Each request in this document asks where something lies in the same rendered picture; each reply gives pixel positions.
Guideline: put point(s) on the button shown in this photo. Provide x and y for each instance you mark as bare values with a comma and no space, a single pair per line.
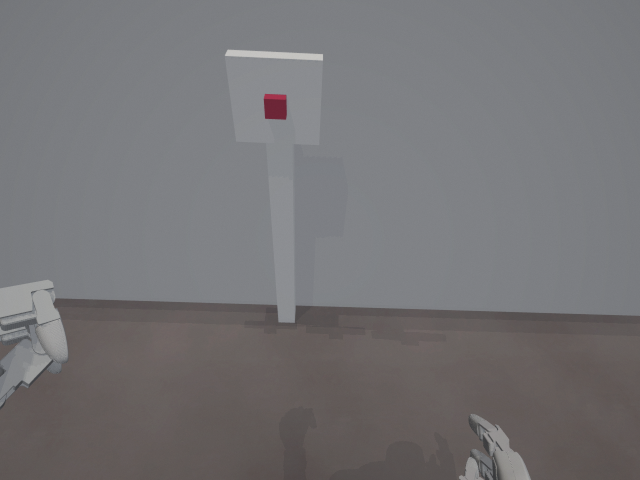
275,106

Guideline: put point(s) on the robot right hand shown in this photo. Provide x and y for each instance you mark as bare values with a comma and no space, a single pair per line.
505,464

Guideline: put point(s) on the panel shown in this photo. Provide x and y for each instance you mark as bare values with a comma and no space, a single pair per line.
251,75

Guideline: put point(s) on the robot left hand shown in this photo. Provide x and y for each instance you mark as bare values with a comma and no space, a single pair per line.
27,312

